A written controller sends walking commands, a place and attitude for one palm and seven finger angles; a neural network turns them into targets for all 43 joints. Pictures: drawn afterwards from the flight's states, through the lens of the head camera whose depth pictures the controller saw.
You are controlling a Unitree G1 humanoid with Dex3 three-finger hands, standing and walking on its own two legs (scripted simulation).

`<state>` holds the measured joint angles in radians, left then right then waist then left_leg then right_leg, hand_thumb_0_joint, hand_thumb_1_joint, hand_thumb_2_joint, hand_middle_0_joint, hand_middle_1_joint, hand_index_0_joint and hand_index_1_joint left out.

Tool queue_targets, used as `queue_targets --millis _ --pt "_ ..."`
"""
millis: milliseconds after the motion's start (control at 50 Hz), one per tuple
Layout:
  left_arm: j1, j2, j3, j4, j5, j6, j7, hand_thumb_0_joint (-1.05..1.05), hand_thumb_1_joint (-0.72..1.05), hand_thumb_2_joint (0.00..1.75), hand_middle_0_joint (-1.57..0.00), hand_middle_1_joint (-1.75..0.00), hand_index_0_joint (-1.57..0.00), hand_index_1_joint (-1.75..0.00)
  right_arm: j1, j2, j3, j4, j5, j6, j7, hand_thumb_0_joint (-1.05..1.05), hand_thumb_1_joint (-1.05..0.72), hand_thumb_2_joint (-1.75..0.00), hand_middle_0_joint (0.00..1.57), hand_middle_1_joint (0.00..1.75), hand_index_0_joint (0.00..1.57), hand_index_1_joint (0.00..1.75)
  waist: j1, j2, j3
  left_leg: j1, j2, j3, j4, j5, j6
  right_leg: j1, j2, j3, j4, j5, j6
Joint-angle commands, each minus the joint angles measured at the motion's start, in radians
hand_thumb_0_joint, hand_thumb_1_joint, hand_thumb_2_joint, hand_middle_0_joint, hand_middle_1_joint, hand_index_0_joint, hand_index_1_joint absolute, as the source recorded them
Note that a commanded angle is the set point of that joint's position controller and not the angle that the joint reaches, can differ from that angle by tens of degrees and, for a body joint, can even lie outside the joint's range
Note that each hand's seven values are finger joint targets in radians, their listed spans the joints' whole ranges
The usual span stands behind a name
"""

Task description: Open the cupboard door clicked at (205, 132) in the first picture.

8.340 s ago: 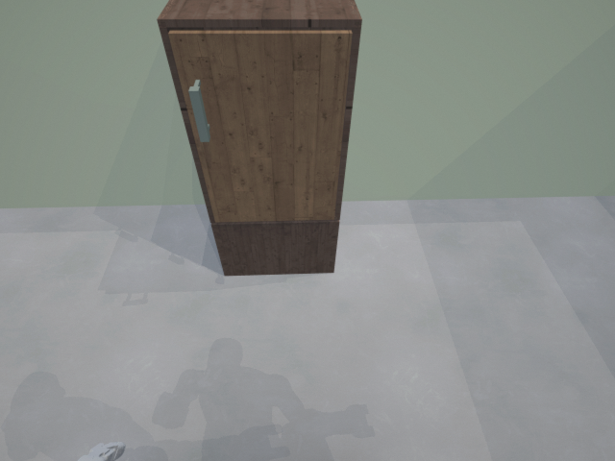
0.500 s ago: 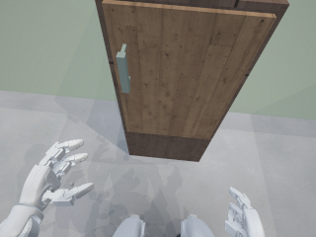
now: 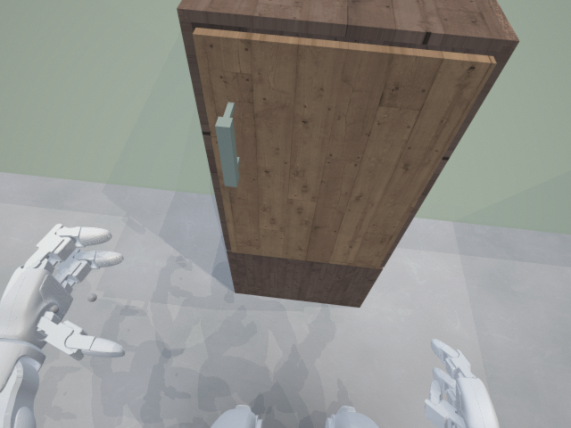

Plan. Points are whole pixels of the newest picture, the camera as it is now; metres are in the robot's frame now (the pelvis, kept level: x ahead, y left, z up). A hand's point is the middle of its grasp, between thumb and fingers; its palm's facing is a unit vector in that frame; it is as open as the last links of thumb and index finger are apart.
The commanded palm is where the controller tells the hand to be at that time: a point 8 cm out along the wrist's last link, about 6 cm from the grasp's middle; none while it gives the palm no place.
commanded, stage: raise the hand with hooked fingers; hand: left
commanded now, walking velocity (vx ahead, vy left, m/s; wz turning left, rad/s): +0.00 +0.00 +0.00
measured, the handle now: (230, 146) +0.53 +0.13 +0.06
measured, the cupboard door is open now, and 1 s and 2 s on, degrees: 0 0 0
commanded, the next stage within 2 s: move the hooked fingers beside the handle in 0.80 s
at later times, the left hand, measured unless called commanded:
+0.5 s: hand (94, 268) +0.29 +0.26 +0.07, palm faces -0.05 -1.00 -0.04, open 14.0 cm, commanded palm +0.26 +0.31 +0.08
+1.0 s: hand (93, 268) +0.29 +0.26 +0.07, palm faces -0.03 -1.00 -0.03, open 14.0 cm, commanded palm +0.28 +0.31 +0.08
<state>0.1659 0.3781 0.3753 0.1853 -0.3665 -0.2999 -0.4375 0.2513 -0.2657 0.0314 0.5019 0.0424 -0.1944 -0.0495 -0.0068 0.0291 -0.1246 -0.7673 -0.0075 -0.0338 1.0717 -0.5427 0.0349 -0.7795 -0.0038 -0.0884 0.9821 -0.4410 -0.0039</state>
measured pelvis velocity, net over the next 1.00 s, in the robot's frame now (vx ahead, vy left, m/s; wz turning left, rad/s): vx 0.00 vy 0.00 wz -0.01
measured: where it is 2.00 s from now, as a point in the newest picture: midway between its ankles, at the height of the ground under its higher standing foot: outside the picture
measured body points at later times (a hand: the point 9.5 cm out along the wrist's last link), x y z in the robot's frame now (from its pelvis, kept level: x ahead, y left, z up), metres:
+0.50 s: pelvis +0.00 +0.00 +0.01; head +0.05 +0.01 +0.46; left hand +0.29 +0.31 +0.08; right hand +0.13 -0.26 -0.06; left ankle -0.01 +0.09 -0.67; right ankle +0.02 -0.12 -0.67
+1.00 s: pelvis +0.00 +0.00 +0.01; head +0.06 +0.01 +0.46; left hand +0.29 +0.32 +0.08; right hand +0.15 -0.25 -0.07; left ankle -0.01 +0.09 -0.67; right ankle +0.02 -0.12 -0.67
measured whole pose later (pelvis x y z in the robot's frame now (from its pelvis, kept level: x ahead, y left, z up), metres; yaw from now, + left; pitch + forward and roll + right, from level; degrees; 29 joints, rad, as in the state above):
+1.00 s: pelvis +0.00 +0.00 +0.01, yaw +0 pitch +12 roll -2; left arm -0.06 0.42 0.42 0.46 -0.35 -0.30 -0.54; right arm 0.28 -0.28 0.04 0.53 0.04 -0.18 -0.07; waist -0.01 0.02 -0.10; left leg -0.70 -0.01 -0.02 0.99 -0.50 0.03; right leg -0.73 0.00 -0.07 0.91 -0.40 -0.01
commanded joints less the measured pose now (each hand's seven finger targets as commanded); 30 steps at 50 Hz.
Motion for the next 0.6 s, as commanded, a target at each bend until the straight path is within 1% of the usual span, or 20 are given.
queue_targets --millis 0,40,60,100,120,140,160,200,240,280,300,360,420,440,460,480,520,540,560,580 --pt "-0.174 0.207 0.070 -0.122 -0.013 -0.007 -0.054 0.00 -0.50 0.30 -0.30 -1.20 -0.30 -1.20 0.009 -0.166 -0.065 -0.139 0.010 -0.043 -0.026 0.00 -0.90 -0.90 0.20 0.30 0.20 0.30 -0.017 0.037 -0.227 0.115 0.001 -0.014 -0.200 0.366 -0.027 0.199 0.024 0.026 -0.125 0.225 -0.024" --pt "-0.236 0.264 0.110 -0.143 -0.018 -0.025 -0.058 0.00 -0.50 0.30 -0.30 -1.20 -0.30 -1.20 0.008 -0.169 -0.063 -0.136 0.004 -0.046 -0.032 0.00 -0.90 -0.90 0.20 0.30 0.20 0.30 -0.011 0.039 -0.241 0.130 0.002 -0.018 -0.196 0.390 -0.027 0.216 0.029 0.032 -0.120 0.242 -0.030" --pt "-0.268 0.273 0.118 -0.172 -0.023 -0.043 -0.059 0.00 -0.50 0.30 -0.30 -1.20 -0.30 -1.20 0.006 -0.161 -0.060 -0.133 0.003 -0.047 -0.032 0.00 -0.90 -0.90 0.20 0.30 0.20 0.30 -0.006 0.070 -0.268 0.156 0.001 -0.018 -0.205 0.404 -0.030 0.228 0.029 0.035 -0.123 0.248 -0.030" --pt "-0.276 0.286 0.148 -0.136 -0.032 -0.069 -0.049 0.00 -0.50 0.30 -0.30 -1.20 -0.30 -1.20 0.006 -0.154 -0.056 -0.127 0.001 -0.048 -0.035 0.00 -0.90 -0.90 0.20 0.30 0.20 0.30 -0.001 0.048 -0.248 0.149 0.002 -0.018 -0.218 0.375 -0.030 0.230 0.030 0.034 -0.131 0.216 -0.029" --pt "-0.281 0.290 0.159 -0.120 -0.035 -0.080 -0.044 0.00 -0.50 0.30 -0.30 -1.20 -0.30 -1.20 0.004 -0.152 -0.055 -0.120 0.002 -0.049 -0.036 0.00 -0.90 -0.90 0.20 0.30 0.20 0.30 0.002 0.058 -0.241 0.149 0.003 -0.017 -0.221 0.372 -0.031 0.230 0.029 0.034 -0.132 0.213 -0.030" --pt "-0.299 0.319 0.179 -0.098 -0.035 -0.084 -0.045 0.00 -0.50 0.30 -0.30 -1.20 -0.30 -1.20 0.007 -0.158 -0.052 -0.115 -0.001 -0.046 -0.036 0.00 -0.90 -0.90 0.20 0.30 0.20 0.30 0.007 0.069 -0.238 0.143 0.002 -0.019 -0.218 0.387 -0.033 0.236 0.033 0.035 -0.126 0.222 -0.037" --pt "-0.302 0.303 0.168 -0.068 -0.034 -0.079 -0.050 0.00 -0.50 0.30 -0.30 -1.20 -0.30 -1.20 0.009 -0.154 -0.050 -0.110 0.001 -0.042 -0.035 0.00 -0.90 -0.90 0.20 0.30 0.20 0.30 0.003 0.084 -0.233 0.150 0.002 -0.014 -0.226 0.383 -0.034 0.231 0.030 0.035 -0.133 0.220 -0.034" --pt "-0.308 0.291 0.158 0.001 -0.031 -0.059 -0.061 0.00 -0.50 0.30 -0.30 -1.20 -0.30 -1.20 0.012 -0.157 -0.051 -0.106 0.005 -0.037 -0.036 0.00 -0.90 -0.90 0.20 0.30 0.20 0.30 -0.001 0.073 -0.202 0.138 0.001 -0.009 -0.239 0.356 -0.031 0.227 0.025 0.035 -0.148 0.207 -0.029" --pt "-0.319 0.296 0.153 0.060 -0.032 -0.026 -0.085 0.00 -0.50 0.30 -0.30 -1.20 -0.30 -1.20 0.019 -0.167 -0.052 -0.107 0.007 -0.031 -0.037 0.00 -0.90 -0.90 0.20 0.30 0.20 0.30 -0.003 0.044 -0.198 0.126 0.000 -0.007 -0.241 0.353 -0.026 0.244 0.026 0.041 -0.159 0.216 -0.031" --pt "-0.359 0.304 0.140 0.073 -0.024 -0.002 -0.108 0.00 -0.50 0.30 -0.30 -1.20 -0.30 -1.20 0.025 -0.172 -0.054 -0.107 0.012 -0.026 -0.039 0.00 -0.90 -0.90 0.20 0.30 0.20 0.30 -0.008 0.063 -0.211 0.138 0.001 -0.002 -0.250 0.358 -0.023 0.249 0.022 0.044 -0.170 0.228 -0.027" --pt "-0.346 0.293 0.134 0.083 -0.028 0.005 -0.116 0.00 -0.50 0.30 -0.30 -1.20 -0.30 -1.20 0.026 -0.170 -0.054 -0.113 0.010 -0.027 -0.038 0.00 -0.90 -0.90 0.20 0.30 0.20 0.30 -0.004 0.046 -0.216 0.138 0.000 -0.002 -0.254 0.358 -0.022 0.260 0.021 0.045 -0.175 0.229 -0.026" --pt "-0.342 0.291 0.131 0.053 -0.032 -0.012 -0.123 0.00 -0.50 0.30 -0.30 -1.20 -0.30 -1.20 0.030 -0.168 -0.056 -0.120 0.006 -0.033 -0.031 0.00 -0.90 -0.90 0.20 0.30 0.20 0.30 0.003 0.056 -0.237 0.158 0.000 -0.004 -0.253 0.398 -0.022 0.267 0.027 0.044 -0.170 0.258 -0.031" --pt "-0.338 0.313 0.162 0.023 -0.035 -0.052 -0.103 0.00 -0.50 0.30 -0.30 -1.20 -0.30 -1.20 0.036 -0.168 -0.063 -0.118 0.002 -0.036 -0.025 0.00 -0.90 -0.90 0.20 0.30 0.20 0.30 0.002 0.030 -0.237 0.162 0.002 -0.006 -0.255 0.398 -0.023 0.261 0.029 0.043 -0.168 0.256 -0.027" --pt "-0.356 0.337 0.181 0.025 -0.038 -0.064 -0.095 0.00 -0.50 0.30 -0.30 -1.20 -0.30 -1.20 0.037 -0.171 -0.061 -0.115 -0.003 -0.034 -0.024 0.00 -0.90 -0.90 0.20 0.30 0.20 0.30 0.008 0.046 -0.224 0.150 -0.002 -0.006 -0.250 0.396 -0.026 0.261 0.033 0.046 -0.161 0.251 -0.034" --pt "-0.360 0.327 0.179 0.031 -0.036 -0.071 -0.091 0.00 -0.50 0.30 -0.30 -1.20 -0.30 -1.20 0.037 -0.166 -0.059 -0.115 -0.002 -0.032 -0.022 0.00 -0.90 -0.90 0.20 0.30 0.20 0.30 0.005 0.054 -0.230 0.151 -0.001 -0.004 -0.256 0.386 -0.027 0.262 0.033 0.045 -0.161 0.243 -0.032" --pt "-0.357 0.315 0.178 0.052 -0.038 -0.075 -0.086 0.00 -0.50 0.30 -0.30 -1.20 -0.30 -1.20 0.037 -0.165 -0.060 -0.112 -0.001 -0.029 -0.023 0.00 -0.90 -0.90 0.20 0.30 0.20 0.30 -0.002 0.031 -0.210 0.140 -0.001 -0.002 -0.257 0.358 -0.026 0.250 0.032 0.045 -0.165 0.222 -0.028" --pt "-0.354 0.305 0.171 0.072 -0.034 -0.077 -0.081 0.00 -0.50 0.30 -0.30 -1.20 -0.30 -1.20 0.031 -0.165 -0.059 -0.113 0.002 -0.027 -0.023 0.00 -0.90 -0.90 0.20 0.30 0.20 0.30 0.001 0.050 -0.192 0.128 -0.002 0.000 -0.265 0.322 -0.025 0.244 0.028 0.048 -0.171 0.189 -0.028" --pt "-0.376 0.315 0.170 0.054 -0.032 -0.080 -0.084 0.00 -0.50 0.30 -0.30 -1.20 -0.30 -1.20 0.032 -0.167 -0.060 -0.112 0.001 -0.027 -0.025 0.00 -0.90 -0.90 0.20 0.30 0.20 0.30 0.001 0.060 -0.202 0.140 -0.001 -0.002 -0.263 0.333 -0.025 0.249 0.029 0.049 -0.168 0.197 -0.032" --pt "-0.384 0.320 0.162 0.030 -0.022 -0.081 -0.087 0.00 -0.50 0.30 -0.30 -1.20 -0.30 -1.20 0.030 -0.165 -0.059 -0.112 0.002 -0.029 -0.026 0.00 -0.90 -0.90 0.20 0.30 0.20 0.30 0.004 0.113 -0.229 0.165 0.000 -0.002 -0.266 0.355 -0.026 0.249 0.027 0.049 -0.164 0.212 -0.033" --pt "-0.384 0.315 0.151 0.015 -0.017 -0.082 -0.089 0.00 -0.50 0.30 -0.30 -1.20 -0.30 -1.20 0.033 -0.162 -0.060 -0.113 0.003 -0.030 -0.026 0.00 -0.90 -0.90 0.20 0.30 0.20 0.30 -0.001 0.120 -0.238 0.187 0.002 -0.006 -0.268 0.374 -0.027 0.245 0.027 0.045 -0.165 0.224 -0.032"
